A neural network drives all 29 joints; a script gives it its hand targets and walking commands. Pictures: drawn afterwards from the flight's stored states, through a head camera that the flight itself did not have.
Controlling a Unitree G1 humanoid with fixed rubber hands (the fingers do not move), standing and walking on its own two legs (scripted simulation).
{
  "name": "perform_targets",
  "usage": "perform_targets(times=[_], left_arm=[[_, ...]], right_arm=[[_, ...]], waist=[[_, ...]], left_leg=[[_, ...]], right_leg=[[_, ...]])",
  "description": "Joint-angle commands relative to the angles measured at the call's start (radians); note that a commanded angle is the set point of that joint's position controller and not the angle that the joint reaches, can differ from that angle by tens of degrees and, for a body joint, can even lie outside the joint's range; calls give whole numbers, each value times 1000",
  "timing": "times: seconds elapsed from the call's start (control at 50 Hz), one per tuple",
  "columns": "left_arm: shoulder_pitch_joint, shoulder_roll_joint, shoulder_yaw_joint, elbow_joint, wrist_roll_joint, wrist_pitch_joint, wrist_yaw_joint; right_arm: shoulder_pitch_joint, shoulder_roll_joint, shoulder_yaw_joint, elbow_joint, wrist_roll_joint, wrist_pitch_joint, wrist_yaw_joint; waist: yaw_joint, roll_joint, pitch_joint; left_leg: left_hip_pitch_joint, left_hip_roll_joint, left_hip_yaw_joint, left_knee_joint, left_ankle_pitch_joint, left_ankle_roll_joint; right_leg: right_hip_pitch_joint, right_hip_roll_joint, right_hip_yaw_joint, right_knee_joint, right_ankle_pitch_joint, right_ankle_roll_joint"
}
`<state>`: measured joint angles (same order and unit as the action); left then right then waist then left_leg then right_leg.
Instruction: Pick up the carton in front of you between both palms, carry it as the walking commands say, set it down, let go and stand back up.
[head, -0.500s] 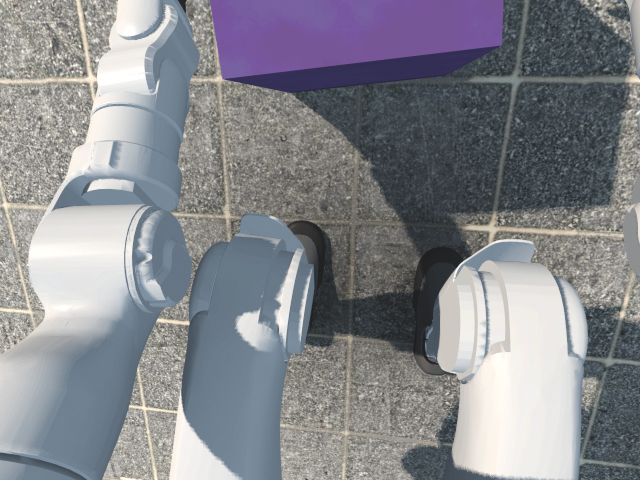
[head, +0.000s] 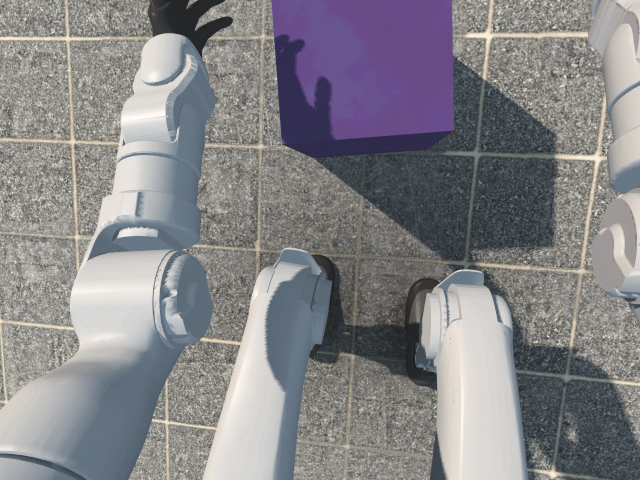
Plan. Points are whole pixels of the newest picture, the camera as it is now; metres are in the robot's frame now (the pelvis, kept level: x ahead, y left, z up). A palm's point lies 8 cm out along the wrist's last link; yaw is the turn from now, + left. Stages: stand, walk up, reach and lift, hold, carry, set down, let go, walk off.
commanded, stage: set down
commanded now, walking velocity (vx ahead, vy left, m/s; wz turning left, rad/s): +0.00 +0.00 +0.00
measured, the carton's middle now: (364, 79) +0.55 +0.04 -0.35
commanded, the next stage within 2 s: let go in 0.50 s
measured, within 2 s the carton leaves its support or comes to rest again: neither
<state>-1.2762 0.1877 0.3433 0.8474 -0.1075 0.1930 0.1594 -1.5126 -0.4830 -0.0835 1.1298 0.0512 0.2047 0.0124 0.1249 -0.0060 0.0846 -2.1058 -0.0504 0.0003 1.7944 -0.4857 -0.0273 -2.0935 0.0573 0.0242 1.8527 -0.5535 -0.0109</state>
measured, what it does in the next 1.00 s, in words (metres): rises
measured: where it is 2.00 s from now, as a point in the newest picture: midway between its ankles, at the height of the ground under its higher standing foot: (365, 335)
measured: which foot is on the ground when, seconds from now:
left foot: down 0.00-1.00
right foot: down 0.00-1.00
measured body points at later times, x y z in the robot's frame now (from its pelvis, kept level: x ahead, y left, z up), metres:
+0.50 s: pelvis +0.02 +0.00 +0.14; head +0.35 -0.01 +0.45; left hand +0.53 +0.22 +0.04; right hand +0.61 -0.18 +0.04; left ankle +0.11 +0.12 -0.44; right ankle +0.09 -0.11 -0.44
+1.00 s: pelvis +0.08 +0.02 +0.25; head +0.30 +0.00 +0.64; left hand +0.42 +0.25 +0.14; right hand +0.46 -0.20 +0.13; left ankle +0.11 +0.12 -0.44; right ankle +0.09 -0.11 -0.44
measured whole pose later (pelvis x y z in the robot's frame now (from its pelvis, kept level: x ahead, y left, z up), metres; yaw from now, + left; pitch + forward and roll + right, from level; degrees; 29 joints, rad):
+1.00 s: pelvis +0.08 +0.02 +0.25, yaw -3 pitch +32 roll -1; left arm -0.38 0.19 0.18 0.58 0.02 0.08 -0.10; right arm -0.51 -0.19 -0.21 0.64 -0.08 0.10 -0.04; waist 0.08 0.02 -0.05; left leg -1.06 -0.03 -0.02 0.78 -0.27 0.02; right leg -1.04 0.04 0.06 0.78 -0.30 0.01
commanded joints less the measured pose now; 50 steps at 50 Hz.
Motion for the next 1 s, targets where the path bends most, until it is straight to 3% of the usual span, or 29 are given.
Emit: perform_targets(times=[0.0, 0.2, 0.46, 0.52, 0.6, 0.7, 0.82, 0.9, 0.98], left_arm=[[-206, 134, 15, -147, 0, -8, -6], [-103, 131, 12, -221, -2, 22, -25], [-14, 77, 48, -213, 65, -5, -61], [23, 59, 57, -208, 100, -14, -75], [149, 53, 54, -232, 156, -33, -113], [384, 89, 12, -306, 211, -64, -185], [596, 114, -83, -375, 178, -88, -241], [768, 93, -131, -362, 142, -116, -259], [922, 79, -169, -362, 114, -149, -255]], right_arm=[[-292, -93, -16, -144, -15, -2, 1], [-209, -79, -53, -240, -36, 29, 7], [-110, -37, -118, -190, -85, -4, 47], [-56, -14, -151, -177, -119, -13, 49], [87, 46, -192, -229, -169, -25, 20], [355, 160, -208, -405, -198, -43, -54], [601, 206, -164, -596, -161, -75, -81], [780, 211, -137, -613, -137, -108, -60], [960, 221, -118, -588, -125, -144, -41]], waist=[[39, -160, -1183], [33, -178, -1259], [32, -135, -1129], [19, -125, -1110], [6, -120, -1172], [-7, -99, -1205], [-18, -43, -1015], [-33, -22, -869], [-46, -3, -779]], left_leg=[[604, -22, 97, -175, 335, -25], [699, -31, 95, -357, 425, -27], [878, -18, 68, -636, 479, -34], [928, -16, 65, -690, 483, -36], [1015, -17, 67, -753, 544, -27], [1142, -17, 58, -839, 599, -3], [1413, 8, 14, -953, 593, 12], [1548, 23, -22, -1014, 582, 9], [1661, 34, -49, -1054, 641, 4]], right_leg=[[683, 17, -34, -219, 293, 10], [914, 27, -23, -386, 451, 16], [1032, 18, 1, -674, 495, 21], [1066, 18, 3, -738, 505, 24], [1205, 19, 11, -810, 613, 31], [1370, 14, 23, -897, 733, 43], [1324, 9, 2, -1038, 560, 42], [1299, 5, -10, -1110, 467, 38], [1322, 4, -13, -1153, 457, 33]])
